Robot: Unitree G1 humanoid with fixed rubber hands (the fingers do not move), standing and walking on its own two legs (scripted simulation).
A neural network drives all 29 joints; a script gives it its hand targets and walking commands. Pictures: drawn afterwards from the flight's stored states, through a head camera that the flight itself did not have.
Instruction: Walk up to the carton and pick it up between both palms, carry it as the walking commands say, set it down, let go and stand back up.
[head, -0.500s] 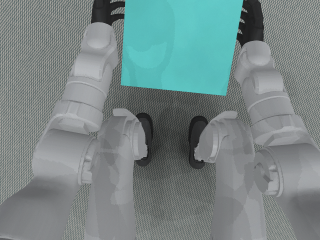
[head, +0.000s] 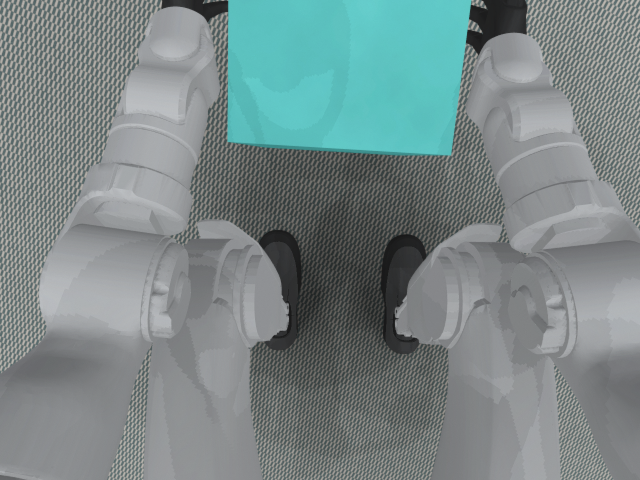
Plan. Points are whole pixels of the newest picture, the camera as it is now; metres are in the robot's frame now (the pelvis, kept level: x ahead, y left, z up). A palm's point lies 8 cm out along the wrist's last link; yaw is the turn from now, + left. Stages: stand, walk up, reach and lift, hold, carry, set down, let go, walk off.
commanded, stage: set down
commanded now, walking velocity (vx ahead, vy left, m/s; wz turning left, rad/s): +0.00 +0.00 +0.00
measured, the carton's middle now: (340, 56) +0.52 +0.01 -0.25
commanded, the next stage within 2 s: none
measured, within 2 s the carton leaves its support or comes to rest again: rests again in 1.92 s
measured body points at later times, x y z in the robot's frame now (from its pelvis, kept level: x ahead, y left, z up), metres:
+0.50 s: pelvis +0.02 +0.01 -0.02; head +0.38 +0.03 +0.24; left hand +0.57 +0.16 -0.20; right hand +0.55 -0.13 -0.20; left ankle +0.15 +0.10 -0.37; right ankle +0.15 -0.12 -0.37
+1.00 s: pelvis +0.02 +0.00 -0.03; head +0.38 +0.03 +0.23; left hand +0.57 +0.16 -0.20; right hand +0.55 -0.13 -0.21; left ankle +0.15 +0.10 -0.37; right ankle +0.15 -0.12 -0.37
